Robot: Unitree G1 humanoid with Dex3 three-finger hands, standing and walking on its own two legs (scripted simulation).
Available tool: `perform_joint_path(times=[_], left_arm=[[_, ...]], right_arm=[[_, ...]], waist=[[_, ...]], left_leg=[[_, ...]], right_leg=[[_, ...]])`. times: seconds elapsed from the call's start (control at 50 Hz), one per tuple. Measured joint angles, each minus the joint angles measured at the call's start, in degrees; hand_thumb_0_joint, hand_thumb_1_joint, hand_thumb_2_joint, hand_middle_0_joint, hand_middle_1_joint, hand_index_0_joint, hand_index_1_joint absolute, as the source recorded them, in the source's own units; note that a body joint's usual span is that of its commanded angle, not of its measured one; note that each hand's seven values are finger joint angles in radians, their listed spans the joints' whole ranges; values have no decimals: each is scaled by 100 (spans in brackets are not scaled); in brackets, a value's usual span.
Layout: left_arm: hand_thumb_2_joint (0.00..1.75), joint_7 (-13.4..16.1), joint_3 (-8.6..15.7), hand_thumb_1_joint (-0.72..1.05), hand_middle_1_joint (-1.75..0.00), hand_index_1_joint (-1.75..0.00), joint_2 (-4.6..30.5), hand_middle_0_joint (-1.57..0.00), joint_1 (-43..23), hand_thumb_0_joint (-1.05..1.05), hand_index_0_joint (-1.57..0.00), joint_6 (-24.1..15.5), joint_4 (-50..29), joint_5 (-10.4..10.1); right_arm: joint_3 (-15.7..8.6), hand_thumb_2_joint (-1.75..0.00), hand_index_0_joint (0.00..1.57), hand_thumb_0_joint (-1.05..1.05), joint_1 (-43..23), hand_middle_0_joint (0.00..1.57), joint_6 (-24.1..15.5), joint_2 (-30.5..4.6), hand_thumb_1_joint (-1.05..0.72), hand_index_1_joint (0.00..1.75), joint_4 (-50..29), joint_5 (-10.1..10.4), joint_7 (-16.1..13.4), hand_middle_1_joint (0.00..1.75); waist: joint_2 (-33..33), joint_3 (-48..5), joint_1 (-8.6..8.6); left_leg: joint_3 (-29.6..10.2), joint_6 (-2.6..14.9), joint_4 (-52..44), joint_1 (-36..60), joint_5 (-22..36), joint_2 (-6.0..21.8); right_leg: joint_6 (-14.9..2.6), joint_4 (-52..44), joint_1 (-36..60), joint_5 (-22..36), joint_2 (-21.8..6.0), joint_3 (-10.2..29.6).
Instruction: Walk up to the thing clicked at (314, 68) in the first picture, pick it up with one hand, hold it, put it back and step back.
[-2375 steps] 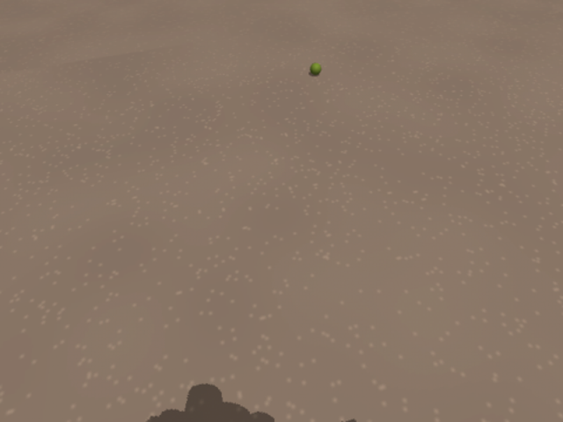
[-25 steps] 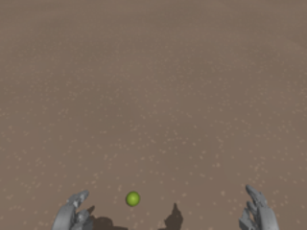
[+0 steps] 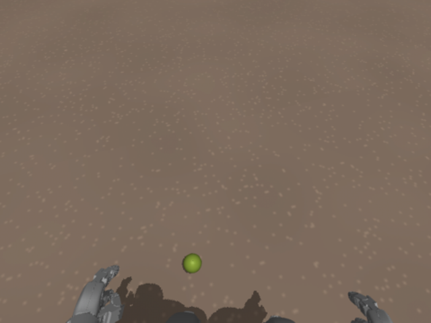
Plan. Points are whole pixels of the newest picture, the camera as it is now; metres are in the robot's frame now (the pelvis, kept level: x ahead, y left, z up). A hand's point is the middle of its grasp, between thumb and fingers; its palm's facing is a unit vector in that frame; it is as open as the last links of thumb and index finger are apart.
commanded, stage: stand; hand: left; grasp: from above
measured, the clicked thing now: (192, 263) +0.43 +0.15 -0.69
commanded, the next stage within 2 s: none
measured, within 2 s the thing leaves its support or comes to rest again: neither
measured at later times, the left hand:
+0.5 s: hand out of the picture +0.05 +0.24 -0.12, palm faces +0.05 -0.95 -0.32, open 7.4 cm
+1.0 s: hand out of the picture +0.03 +0.23 -0.12, palm faces +0.03 -0.94 -0.33, open 7.4 cm
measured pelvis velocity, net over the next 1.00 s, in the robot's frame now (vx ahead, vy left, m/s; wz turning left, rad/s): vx -0.01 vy -0.01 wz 0.02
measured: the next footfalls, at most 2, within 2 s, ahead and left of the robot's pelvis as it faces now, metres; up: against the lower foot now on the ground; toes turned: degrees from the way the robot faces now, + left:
none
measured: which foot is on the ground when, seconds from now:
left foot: down 0.00-1.00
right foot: down 0.00-1.00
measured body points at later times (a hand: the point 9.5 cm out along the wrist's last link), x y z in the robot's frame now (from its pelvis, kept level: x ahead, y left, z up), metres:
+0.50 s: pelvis +0.01 +0.01 +0.04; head +0.01 +0.01 +0.49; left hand +0.05 +0.29 -0.10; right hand +0.09 -0.26 -0.10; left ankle +0.02 +0.13 -0.70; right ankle +0.02 -0.15 -0.70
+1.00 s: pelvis -0.01 -0.01 +0.05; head -0.01 -0.01 +0.50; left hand +0.03 +0.28 -0.09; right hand +0.05 -0.30 -0.09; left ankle +0.02 +0.13 -0.70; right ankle +0.02 -0.15 -0.70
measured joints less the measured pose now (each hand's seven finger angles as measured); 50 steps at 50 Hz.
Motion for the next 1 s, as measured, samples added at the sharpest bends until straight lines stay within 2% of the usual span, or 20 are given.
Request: perform_joint_path(times=[0.08, 0.18, 0.4, 0.66, 1.0], left_arm=[[90, 15, 112, 90, -30, -30, 62, -21, -7, 1, -20, -225, 896, 5], [90, 20, 182, 90, -30, -30, 51, -21, 25, 1, -20, -367, 1754, -20], [90, 28, 135, 90, -30, -30, -63, -21, -88, 1, -20, -482, 2908, -113], [90, 18, 88, 90, -30, -30, -13, -21, -282, 1, -20, -580, 3518, -105], [90, -63, 89, 90, -30, -30, 100, -21, -394, 1, -20, -606, 3743, -129]], right_arm=[[-163, -90, 20, 2, 46, 21, 139, -71, -90, 30, 300, 79, 80, 30], [-251, -90, 20, 1, 134, 20, 246, -104, -90, 30, 639, 93, 85, 30], [-166, -90, 20, 1, 6, 20, 320, 72, -90, 30, 1276, 197, 4, 30], [-161, -90, 20, 1, -203, 20, 389, 22, -90, 30, 1692, 258, 32, 30], [-156, -90, 20, 1, -73, 20, 437, -148, -90, 30, 1938, 272, 94, 30]], waist=[[11, 87, -16], [39, 145, -24], [115, 289, 11], [186, 306, -17], [158, 369, -83]], left_leg=[[11, 22, -320, 335, 120, -14], [9, 62, -689, 707, 250, -12], [-30, 67, -1669, 1485, 720, -15], [-93, -4, -2461, 2014, 1192, 17], [-139, -99, -2694, 2018, 1370, 120]], right_leg=[[39, -329, 340, 123, -19, 0], [74, -785, 755, 301, -21, -18], [96, -1864, 1599, 808, -33, -89], [50, -2588, 2119, 1224, -7, -167], [-47, -2791, 2112, 1383, 95, -213]])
